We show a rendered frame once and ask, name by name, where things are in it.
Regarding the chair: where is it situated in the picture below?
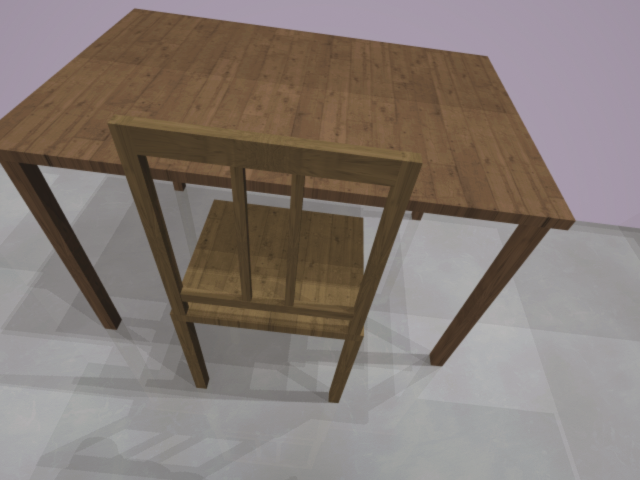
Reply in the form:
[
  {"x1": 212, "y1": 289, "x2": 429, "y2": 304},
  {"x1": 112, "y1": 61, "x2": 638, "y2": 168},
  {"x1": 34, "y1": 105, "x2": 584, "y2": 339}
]
[{"x1": 107, "y1": 114, "x2": 423, "y2": 403}]

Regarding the table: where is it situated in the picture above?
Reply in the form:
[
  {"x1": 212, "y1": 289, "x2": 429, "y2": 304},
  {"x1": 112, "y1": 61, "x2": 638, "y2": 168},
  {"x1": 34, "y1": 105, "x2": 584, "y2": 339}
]
[{"x1": 0, "y1": 8, "x2": 576, "y2": 366}]

